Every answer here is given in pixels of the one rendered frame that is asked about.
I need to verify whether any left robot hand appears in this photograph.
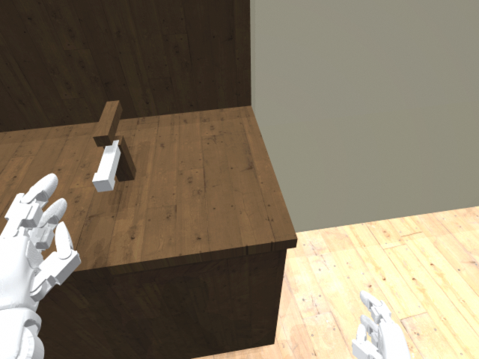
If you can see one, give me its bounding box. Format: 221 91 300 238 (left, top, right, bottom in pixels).
0 174 81 312

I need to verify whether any counter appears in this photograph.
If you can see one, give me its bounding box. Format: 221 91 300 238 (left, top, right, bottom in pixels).
0 0 297 359

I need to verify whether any tap lever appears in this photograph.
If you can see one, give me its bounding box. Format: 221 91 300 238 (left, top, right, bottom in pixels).
92 140 120 192

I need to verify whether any right robot hand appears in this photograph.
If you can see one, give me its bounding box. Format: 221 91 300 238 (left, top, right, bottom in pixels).
352 290 411 359

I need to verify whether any robot left forearm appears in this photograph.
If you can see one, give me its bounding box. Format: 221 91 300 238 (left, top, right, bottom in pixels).
0 307 44 359

